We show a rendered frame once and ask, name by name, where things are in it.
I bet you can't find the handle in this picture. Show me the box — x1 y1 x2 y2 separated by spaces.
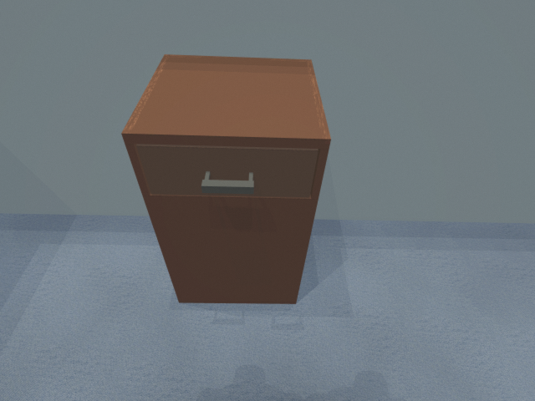
201 171 254 194

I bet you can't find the cabinet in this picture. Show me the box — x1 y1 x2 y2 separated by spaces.
121 54 331 304

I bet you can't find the drawer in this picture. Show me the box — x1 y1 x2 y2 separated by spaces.
136 144 318 197

